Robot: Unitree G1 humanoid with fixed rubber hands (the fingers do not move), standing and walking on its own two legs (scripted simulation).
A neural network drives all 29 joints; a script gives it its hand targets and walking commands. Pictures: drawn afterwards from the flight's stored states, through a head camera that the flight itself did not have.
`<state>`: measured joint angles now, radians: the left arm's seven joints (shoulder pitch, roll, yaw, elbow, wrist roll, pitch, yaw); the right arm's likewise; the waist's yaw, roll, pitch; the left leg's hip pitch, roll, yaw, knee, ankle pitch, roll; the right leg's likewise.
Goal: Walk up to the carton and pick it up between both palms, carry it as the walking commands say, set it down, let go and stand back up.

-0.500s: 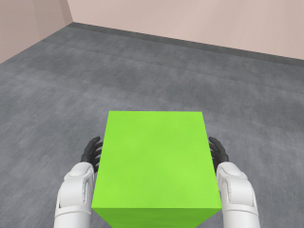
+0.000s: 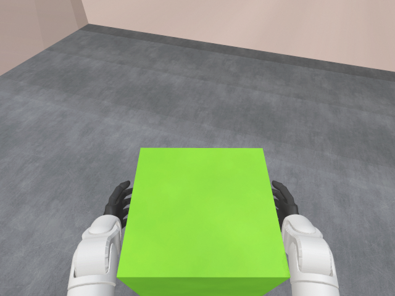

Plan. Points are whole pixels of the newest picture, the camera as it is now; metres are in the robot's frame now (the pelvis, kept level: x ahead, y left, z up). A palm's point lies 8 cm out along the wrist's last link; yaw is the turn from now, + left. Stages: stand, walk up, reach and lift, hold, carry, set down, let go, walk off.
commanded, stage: reach and lift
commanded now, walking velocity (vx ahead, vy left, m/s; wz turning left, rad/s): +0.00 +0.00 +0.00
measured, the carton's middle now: (200, 231) +0.28 +0.00 -0.04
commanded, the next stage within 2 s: hold in 0.36 s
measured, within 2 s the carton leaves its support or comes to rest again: neither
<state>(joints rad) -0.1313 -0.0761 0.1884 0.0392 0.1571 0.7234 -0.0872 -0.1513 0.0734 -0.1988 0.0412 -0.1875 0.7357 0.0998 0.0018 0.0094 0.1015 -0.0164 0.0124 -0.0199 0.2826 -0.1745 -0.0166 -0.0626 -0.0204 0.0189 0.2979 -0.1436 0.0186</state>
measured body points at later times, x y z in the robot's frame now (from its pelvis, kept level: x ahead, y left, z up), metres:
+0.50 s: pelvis +0.00 +0.00 +0.00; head +0.00 +0.00 +0.45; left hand +0.28 +0.17 +0.02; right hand +0.27 -0.18 +0.02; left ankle -0.01 +0.13 -0.75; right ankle +0.02 -0.13 -0.75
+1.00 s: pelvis -0.01 +0.00 +0.00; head -0.01 +0.00 +0.45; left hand +0.27 +0.17 +0.02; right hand +0.27 -0.18 +0.02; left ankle -0.01 +0.13 -0.75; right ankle +0.02 -0.13 -0.75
